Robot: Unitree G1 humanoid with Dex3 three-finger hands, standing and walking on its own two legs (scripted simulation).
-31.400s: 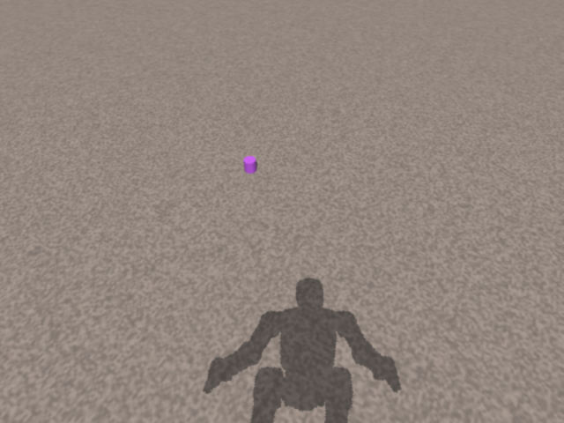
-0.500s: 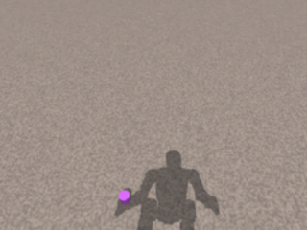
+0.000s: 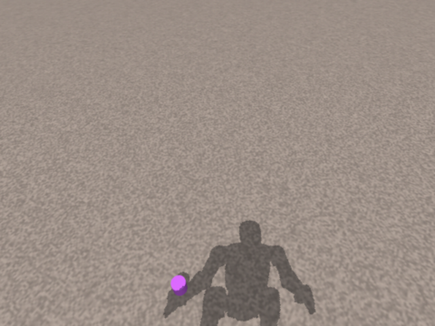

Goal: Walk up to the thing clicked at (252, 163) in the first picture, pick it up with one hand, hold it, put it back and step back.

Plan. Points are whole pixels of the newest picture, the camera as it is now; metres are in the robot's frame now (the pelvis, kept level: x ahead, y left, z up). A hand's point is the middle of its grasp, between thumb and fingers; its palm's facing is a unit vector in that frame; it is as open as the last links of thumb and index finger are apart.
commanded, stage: stand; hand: left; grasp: from above
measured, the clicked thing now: (179, 285) +0.47 +0.22 -0.74
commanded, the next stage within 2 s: step back in 1.54 s
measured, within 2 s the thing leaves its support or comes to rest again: neither
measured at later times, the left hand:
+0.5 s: hand out of the picture +0.07 +0.23 -0.16, palm faces +0.01 -0.94 -0.33, open 7.3 cm
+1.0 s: hand out of the picture +0.09 +0.24 -0.16, palm faces +0.00 -0.94 -0.34, open 7.3 cm
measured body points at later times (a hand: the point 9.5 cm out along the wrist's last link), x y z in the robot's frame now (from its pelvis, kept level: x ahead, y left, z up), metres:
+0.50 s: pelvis +0.01 -0.01 +0.00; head +0.02 -0.01 +0.45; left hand +0.07 +0.28 -0.13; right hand +0.07 -0.30 -0.14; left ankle +0.01 +0.13 -0.74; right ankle +0.00 -0.13 -0.74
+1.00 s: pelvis +0.02 -0.01 +0.00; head +0.04 -0.02 +0.45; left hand +0.09 +0.29 -0.13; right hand +0.09 -0.31 -0.14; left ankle +0.01 +0.13 -0.74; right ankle +0.00 -0.13 -0.74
